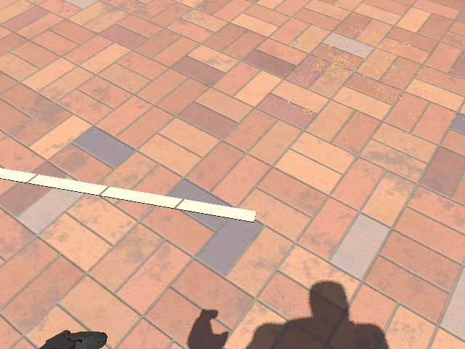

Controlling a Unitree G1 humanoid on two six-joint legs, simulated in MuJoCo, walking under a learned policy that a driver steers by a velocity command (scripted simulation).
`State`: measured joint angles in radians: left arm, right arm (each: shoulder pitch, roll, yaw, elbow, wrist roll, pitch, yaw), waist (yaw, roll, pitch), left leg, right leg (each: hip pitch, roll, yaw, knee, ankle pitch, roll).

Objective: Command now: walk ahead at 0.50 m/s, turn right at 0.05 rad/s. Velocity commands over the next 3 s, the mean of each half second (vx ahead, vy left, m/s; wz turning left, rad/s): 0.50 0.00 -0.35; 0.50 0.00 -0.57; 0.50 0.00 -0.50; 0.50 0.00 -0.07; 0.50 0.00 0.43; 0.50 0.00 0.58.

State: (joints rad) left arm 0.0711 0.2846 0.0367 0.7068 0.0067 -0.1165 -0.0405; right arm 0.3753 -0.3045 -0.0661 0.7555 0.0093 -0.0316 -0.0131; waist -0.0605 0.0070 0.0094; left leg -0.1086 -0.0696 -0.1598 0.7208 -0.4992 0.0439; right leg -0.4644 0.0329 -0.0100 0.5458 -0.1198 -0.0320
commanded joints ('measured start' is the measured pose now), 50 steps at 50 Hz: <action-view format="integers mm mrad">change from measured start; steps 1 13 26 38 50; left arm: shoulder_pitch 316 262 269 27 323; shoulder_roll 180 179 151 43 209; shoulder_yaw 60 62 50 21 85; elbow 20 16 -35 -142 -133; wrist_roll -39 -31 -36 -28 -23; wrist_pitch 5 48 69 77 70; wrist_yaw -7 49 57 0 8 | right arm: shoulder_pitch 48 -321 -102 -127 -171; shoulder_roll -118 -27 -89 -144 -164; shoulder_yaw -8 18 -23 -39 -14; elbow -87 -170 -106 -7 -87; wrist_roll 6 -15 -13 -7 31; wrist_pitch -39 -74 -72 -72 -105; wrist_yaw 4 19 17 9 29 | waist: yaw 135 118 -7 -1 188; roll -207 -94 81 43 -125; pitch -242 -3 -65 44 -236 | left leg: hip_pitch -636 -392 209 39 -738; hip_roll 32 78 392 304 105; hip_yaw -1 102 -315 206 67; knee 572 -103 -447 -567 641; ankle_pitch -38 488 152 594 22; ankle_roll -25 -106 142 120 -37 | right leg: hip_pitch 768 229 -314 -200 779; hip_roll -375 -151 -83 -133 -332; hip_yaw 776 295 145 39 682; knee -250 -335 683 210 -250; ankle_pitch -333 108 -285 140 -239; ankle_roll -272 -187 26 38 -319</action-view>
